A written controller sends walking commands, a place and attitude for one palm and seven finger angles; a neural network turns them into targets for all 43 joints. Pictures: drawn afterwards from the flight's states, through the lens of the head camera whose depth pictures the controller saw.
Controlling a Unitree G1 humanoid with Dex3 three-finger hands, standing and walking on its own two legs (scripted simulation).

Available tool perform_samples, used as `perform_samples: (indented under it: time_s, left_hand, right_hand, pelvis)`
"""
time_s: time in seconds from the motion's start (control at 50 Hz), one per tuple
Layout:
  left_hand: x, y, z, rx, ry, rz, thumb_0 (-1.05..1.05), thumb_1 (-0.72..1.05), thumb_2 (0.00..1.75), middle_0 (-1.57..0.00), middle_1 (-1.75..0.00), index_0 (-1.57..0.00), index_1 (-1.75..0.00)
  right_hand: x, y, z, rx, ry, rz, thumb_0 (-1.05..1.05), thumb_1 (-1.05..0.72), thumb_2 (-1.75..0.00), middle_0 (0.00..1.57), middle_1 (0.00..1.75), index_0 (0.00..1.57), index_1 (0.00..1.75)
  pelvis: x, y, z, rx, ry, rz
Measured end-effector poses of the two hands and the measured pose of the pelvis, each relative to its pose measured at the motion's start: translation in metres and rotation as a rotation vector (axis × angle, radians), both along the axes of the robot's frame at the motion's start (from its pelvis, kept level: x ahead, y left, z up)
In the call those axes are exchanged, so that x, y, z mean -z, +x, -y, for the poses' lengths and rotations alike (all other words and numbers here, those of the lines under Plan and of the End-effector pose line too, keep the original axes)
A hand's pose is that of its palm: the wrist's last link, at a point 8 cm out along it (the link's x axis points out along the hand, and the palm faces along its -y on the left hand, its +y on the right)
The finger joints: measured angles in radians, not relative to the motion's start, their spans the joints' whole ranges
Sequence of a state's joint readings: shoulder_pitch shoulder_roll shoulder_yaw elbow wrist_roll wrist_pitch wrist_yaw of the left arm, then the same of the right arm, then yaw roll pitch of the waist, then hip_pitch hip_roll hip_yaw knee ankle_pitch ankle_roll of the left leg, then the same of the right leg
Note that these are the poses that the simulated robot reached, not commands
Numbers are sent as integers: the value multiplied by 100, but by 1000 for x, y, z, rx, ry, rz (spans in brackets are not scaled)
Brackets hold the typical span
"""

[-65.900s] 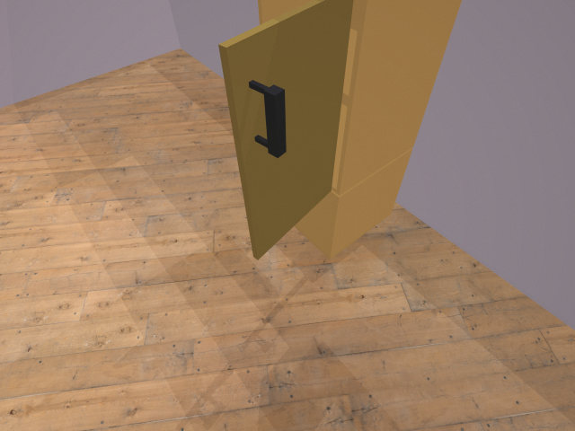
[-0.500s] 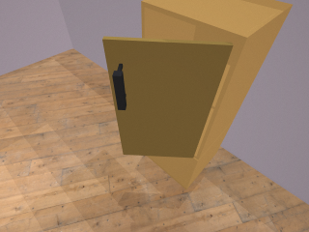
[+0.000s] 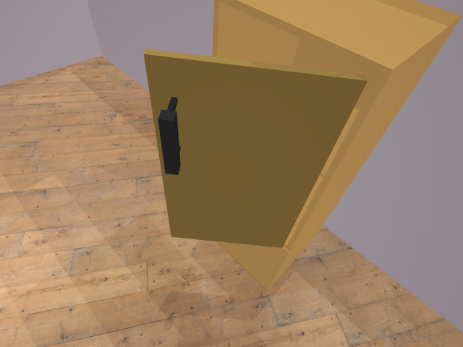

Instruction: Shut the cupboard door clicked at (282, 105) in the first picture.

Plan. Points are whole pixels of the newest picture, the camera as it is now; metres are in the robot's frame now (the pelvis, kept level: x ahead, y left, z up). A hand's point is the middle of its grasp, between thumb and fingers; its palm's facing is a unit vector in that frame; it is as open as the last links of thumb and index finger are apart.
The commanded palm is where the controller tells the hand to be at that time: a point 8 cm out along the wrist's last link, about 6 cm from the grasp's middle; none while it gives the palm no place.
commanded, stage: come to a stop and stand still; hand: left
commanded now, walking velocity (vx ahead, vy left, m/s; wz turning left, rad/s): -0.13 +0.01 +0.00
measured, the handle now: (173, 136) +0.44 +0.15 +0.12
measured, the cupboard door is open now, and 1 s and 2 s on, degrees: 41 41 41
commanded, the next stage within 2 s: look again from close up in 0.74 s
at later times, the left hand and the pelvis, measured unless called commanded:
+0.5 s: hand out of the picture +0.01 +0.19 -0.15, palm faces -0.02 -0.96 -0.29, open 7.3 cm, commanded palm none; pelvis -0.04 +0.00 +0.00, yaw -1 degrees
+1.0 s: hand out of the picture -0.02 +0.15 -0.16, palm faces -0.02 -0.98 -0.21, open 7.3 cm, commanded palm none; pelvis -0.03 -0.03 +0.01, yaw -1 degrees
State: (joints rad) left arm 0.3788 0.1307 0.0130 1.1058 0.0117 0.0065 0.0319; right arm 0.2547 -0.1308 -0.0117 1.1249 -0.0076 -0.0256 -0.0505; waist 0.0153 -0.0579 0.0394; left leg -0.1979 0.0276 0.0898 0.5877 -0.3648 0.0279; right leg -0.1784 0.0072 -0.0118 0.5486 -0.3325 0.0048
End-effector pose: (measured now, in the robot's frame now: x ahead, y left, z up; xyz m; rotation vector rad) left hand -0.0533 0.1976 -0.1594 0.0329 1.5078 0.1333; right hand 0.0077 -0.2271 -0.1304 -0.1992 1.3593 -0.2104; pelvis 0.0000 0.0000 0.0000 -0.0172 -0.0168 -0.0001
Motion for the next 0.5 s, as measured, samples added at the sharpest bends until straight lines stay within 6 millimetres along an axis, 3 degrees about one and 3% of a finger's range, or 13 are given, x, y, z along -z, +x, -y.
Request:
perform_samples:
  time_s: [0.1, 0.2, 0.36, 0.5]
  left_hand:
    - [-6, 28, -1, 16, 6, 61, 0, 91, 90, -20, -30, -20, -30]
    - [-12, 41, -22, 55, 71, 93, 2, 93, 90, -20, -30, -21, -30]
    - [-27, 55, -46, 104, 171, 200, 1, 92, 90, -20, -30, -20, -30]
    - [-43, 59, -43, 140, 196, 261, 1, 91, 90, -20, -30, -20, -30]
  right_hand:
    - [-4, 20, -4, -3, -3, 35, 1, -94, -89, 20, 30, 20, 29]
    - [-3, 25, -3, 6, 12, 77, 1, -94, -89, 20, 30, 20, 29]
    - [8, 13, 3, -9, 56, 132, 1, -92, -89, 20, 30, 20, 29]
    - [15, -10, 6, -11, 101, 139, 1, -92, -89, 20, 30, 20, 29]
  pelvis:
    - [-6, 1, -4, -3, 7, -6]
    - [-6, -8, -2, 7, 18, -12]
    - [-2, -27, -1, 5, 7, -7]
    - [-4, -39, 4, 9, 27, 11]
